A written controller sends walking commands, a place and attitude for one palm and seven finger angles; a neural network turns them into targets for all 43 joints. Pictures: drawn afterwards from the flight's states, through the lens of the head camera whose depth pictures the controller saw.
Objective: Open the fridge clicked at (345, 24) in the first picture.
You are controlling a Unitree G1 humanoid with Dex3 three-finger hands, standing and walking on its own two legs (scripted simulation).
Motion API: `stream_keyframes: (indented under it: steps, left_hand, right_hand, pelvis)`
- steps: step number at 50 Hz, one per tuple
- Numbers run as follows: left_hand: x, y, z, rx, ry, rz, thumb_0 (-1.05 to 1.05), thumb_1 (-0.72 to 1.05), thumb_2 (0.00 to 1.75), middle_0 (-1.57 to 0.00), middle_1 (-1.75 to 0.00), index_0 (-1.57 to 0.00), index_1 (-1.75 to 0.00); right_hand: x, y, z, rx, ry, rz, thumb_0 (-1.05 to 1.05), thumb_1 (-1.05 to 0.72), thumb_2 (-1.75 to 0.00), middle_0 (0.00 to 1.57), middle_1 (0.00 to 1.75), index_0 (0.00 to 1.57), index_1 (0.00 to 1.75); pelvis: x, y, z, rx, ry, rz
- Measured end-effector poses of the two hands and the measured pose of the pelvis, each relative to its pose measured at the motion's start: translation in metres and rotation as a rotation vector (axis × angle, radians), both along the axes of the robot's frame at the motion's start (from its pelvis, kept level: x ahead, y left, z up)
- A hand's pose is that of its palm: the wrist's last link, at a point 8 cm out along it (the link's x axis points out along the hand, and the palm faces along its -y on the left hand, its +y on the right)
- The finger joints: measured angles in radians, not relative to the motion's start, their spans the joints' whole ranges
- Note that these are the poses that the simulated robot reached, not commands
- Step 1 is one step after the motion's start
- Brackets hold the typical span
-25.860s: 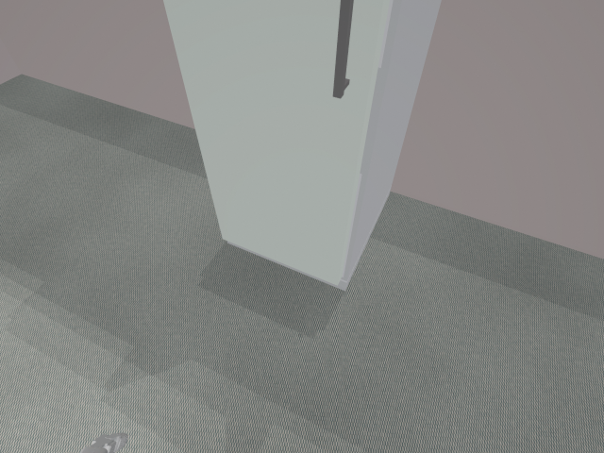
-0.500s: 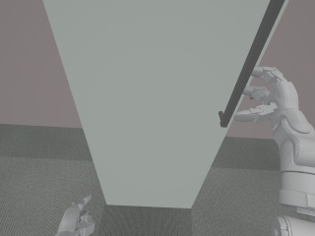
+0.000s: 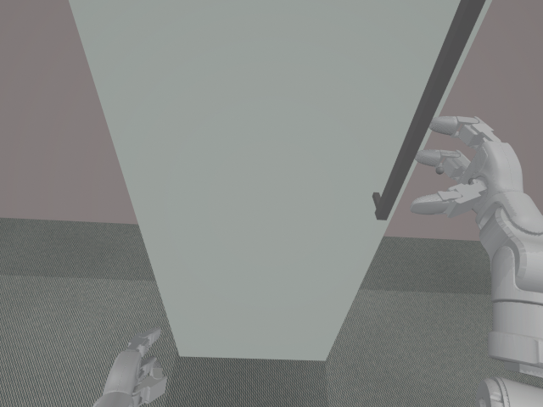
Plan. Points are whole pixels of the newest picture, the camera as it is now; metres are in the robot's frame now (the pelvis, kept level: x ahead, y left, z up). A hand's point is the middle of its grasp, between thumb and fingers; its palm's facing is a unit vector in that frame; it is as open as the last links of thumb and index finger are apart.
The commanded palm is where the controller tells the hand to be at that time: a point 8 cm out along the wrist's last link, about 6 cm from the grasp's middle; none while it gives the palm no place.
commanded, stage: move the hooked fingers beside the handle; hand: right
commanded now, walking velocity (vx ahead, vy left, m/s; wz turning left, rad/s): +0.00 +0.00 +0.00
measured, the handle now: (417, 113) +0.44 -0.16 +0.27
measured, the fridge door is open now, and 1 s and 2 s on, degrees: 0 0 0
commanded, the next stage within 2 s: feel for the door with the fingertips in 1.56 s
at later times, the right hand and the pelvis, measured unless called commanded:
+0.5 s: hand (456, 174) +0.37 -0.21 +0.22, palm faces +0.04 +1.00 -0.03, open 14.0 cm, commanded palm +0.34 -0.26 +0.23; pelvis +0.00 +0.00 +0.00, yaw +0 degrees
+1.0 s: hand (473, 180) +0.36 -0.23 +0.22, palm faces +0.05 +1.00 -0.05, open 14.0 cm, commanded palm +0.33 -0.27 +0.23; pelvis +0.01 +0.00 +0.00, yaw +0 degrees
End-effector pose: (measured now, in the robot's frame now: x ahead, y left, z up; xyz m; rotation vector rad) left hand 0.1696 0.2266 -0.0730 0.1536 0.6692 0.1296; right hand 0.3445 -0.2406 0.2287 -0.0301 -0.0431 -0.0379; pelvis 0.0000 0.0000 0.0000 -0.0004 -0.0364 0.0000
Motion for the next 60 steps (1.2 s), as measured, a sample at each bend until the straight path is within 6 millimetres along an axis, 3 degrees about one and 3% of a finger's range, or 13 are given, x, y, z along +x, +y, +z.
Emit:
stream_keyframes:
  steps: [21,37,47,60]
  left_hand:
    - [-0.012,0.013,-0.003,0.027,0.022,0.034,0.01,0.91,0.90,-0.20,-0.30,-0.21,-0.30]
    - [-0.004,0.003,-0.002,0.012,0.010,0.017,0.01,0.91,0.90,-0.20,-0.30,-0.21,-0.30]
    - [0.001,0.004,0.001,0.021,-0.005,0.009,0.01,0.91,0.90,-0.20,-0.30,-0.21,-0.30]
    - [0.007,-0.001,0.003,0.018,-0.022,-0.004,0.01,0.91,0.90,-0.20,-0.30,-0.21,-0.30]
  right_hand:
    - [0.001,-0.022,-0.001,-0.006,-0.006,0.004,-0.01,0.50,-0.30,0.30,1.20,0.30,1.20]
    - [0.004,-0.026,0.000,-0.011,-0.006,0.006,-0.01,0.50,-0.30,0.30,1.20,0.31,1.20]
    - [-0.009,-0.043,-0.004,-0.017,-0.003,-0.023,-0.01,0.50,-0.30,0.30,1.20,0.31,1.20]
    - [-0.006,-0.034,-0.003,-0.011,0.008,0.000,-0.01,0.51,-0.30,0.30,1.20,0.31,1.20]
  pelvis:
    - [0.001,-0.001,0.000,0.002,0.007,-0.001]
    - [0.004,-0.004,0.000,0.003,0.013,-0.001]
    - [0.006,-0.004,0.000,0.005,0.010,-0.003]
    - [0.002,-0.005,0.000,0.004,0.008,-0.008]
